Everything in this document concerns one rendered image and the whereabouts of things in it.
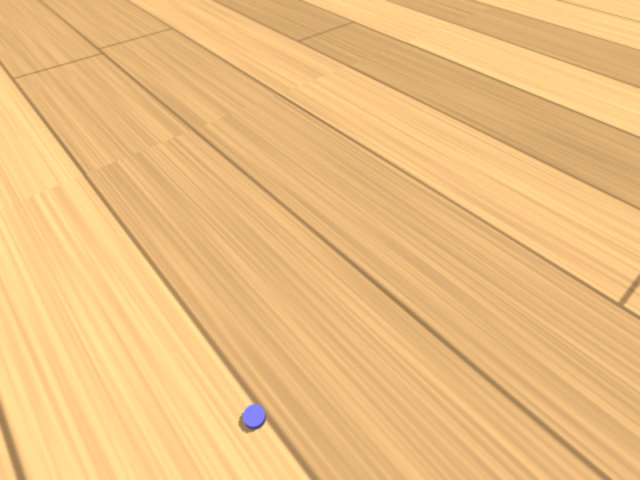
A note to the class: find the tin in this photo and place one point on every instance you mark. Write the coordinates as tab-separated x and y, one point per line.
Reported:
254	416

